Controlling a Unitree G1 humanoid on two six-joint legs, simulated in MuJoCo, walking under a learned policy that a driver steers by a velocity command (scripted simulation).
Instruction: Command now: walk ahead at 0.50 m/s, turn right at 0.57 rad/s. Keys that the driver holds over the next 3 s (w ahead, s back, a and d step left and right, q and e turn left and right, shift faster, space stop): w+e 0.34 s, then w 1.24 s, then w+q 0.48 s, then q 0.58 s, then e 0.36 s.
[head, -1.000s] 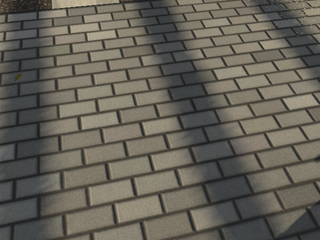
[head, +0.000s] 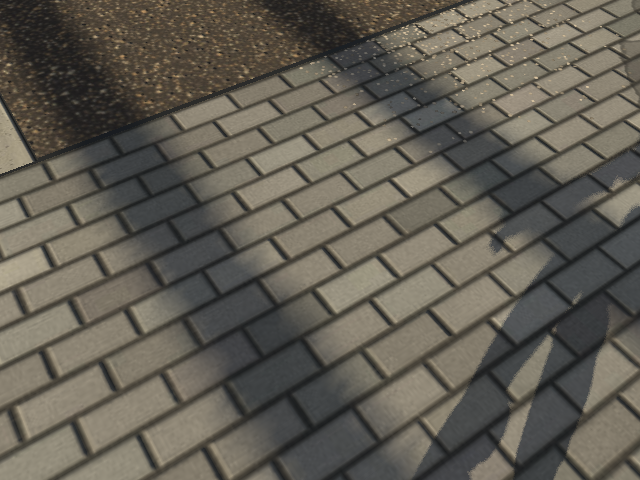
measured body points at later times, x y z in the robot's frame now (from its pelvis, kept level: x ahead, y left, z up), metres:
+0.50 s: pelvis +0.27 -0.08 +0.00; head +0.30 -0.10 +0.45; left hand +0.44 +0.16 -0.10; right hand +0.36 -0.39 -0.10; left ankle +0.39 +0.08 -0.67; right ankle +0.26 -0.15 -0.74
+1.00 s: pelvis +0.57 -0.09 +0.00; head +0.59 -0.09 +0.45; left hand +0.78 +0.13 -0.11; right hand +0.55 -0.37 -0.11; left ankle +0.60 -0.01 -0.74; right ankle +0.55 -0.26 -0.67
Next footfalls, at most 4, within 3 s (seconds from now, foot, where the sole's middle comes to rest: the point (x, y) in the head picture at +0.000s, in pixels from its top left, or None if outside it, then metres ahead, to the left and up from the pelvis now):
0.26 right None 0.30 -0.16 -0.78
0.78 left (325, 406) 0.64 -0.03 -0.78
1.30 right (452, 320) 0.86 -0.34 -0.78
1.84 left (379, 213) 1.21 -0.20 -0.78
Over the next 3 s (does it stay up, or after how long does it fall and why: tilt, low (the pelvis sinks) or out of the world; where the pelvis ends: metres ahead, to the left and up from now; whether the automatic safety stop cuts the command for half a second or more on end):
stays up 1.33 -0.27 0.00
